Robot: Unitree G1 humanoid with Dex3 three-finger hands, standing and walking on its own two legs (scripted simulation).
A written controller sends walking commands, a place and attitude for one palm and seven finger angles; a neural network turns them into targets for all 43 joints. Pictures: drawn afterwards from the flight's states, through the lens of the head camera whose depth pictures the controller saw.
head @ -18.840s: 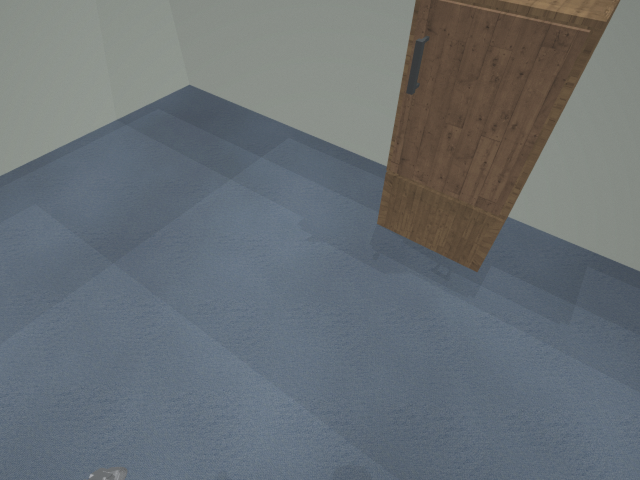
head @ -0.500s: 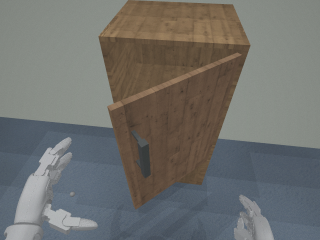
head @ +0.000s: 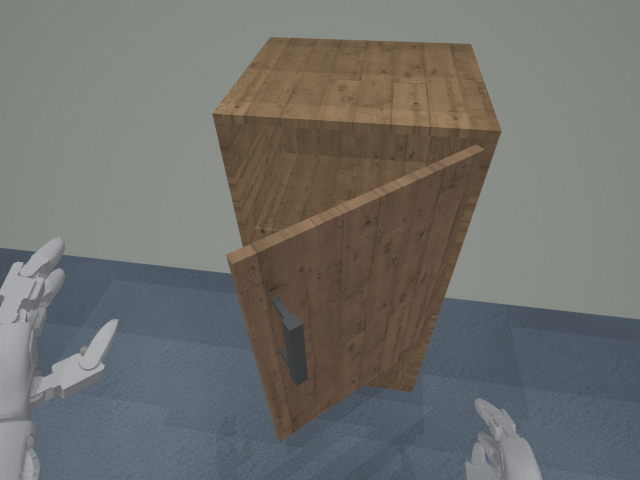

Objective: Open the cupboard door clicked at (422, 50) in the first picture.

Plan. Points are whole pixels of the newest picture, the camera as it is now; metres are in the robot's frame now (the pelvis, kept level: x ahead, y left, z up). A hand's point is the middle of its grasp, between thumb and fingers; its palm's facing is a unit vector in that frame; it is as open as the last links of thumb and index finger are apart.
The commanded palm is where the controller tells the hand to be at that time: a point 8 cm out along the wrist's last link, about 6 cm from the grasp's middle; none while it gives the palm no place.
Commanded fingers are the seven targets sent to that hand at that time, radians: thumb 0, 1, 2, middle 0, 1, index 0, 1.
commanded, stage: draw the hand back to the body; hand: left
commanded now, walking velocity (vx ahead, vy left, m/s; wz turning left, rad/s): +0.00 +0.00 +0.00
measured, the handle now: (289, 341) +0.31 +0.09 -0.02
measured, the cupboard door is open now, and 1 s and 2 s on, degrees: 42 42 42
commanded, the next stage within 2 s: step back with the hand held close in 0.46 s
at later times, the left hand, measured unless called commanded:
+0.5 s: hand (79, 341) +0.19 +0.26 +0.16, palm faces +0.46 -0.79 -0.41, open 7.4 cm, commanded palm +0.14 +0.29 +0.17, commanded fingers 0.00 0.90 0.90 -0.20 -0.30 -0.20 -0.30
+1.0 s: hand (51, 367) +0.16 +0.27 +0.16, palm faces +0.36 -0.78 -0.52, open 7.4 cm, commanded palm +0.10 +0.30 +0.18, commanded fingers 0.00 0.90 0.90 -0.20 -0.30 -0.20 -0.30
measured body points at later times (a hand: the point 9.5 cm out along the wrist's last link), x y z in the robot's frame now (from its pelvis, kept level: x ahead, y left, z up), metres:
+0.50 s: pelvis +0.00 -0.01 +0.01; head -0.02 -0.03 +0.46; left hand +0.16 +0.30 +0.18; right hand +0.18 -0.23 -0.08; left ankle -0.05 +0.12 -0.74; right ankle +0.01 -0.13 -0.74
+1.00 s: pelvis -0.05 +0.01 +0.00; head -0.03 +0.01 +0.45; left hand +0.14 +0.31 +0.19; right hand +0.13 -0.24 -0.07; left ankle -0.05 +0.12 -0.74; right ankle +0.01 -0.13 -0.74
